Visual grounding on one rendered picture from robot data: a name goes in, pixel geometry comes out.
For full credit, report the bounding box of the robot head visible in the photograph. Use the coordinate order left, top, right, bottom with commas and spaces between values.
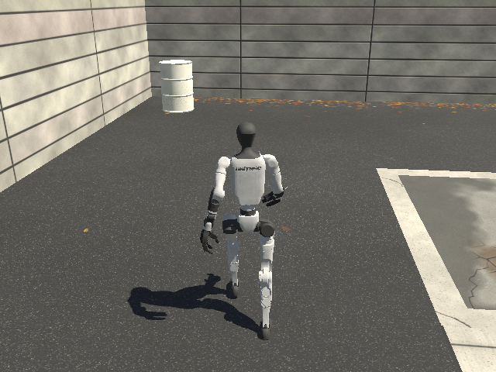
234, 122, 260, 159

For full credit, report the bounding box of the robot left upper arm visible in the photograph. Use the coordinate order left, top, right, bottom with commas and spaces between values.
212, 156, 231, 200

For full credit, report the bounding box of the humanoid robot torso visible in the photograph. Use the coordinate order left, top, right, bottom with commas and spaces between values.
229, 151, 266, 233

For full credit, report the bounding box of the robot right upper arm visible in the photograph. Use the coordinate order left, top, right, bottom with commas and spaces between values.
263, 154, 284, 194

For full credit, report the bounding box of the left robot forearm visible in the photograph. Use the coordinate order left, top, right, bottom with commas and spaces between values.
202, 188, 220, 231

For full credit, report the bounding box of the right robot forearm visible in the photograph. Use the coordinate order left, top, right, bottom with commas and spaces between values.
273, 183, 284, 200

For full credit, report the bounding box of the robot right hand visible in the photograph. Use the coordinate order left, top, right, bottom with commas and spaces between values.
262, 192, 281, 207

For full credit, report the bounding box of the robot left hand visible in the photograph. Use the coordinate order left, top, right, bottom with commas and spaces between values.
200, 229, 219, 254

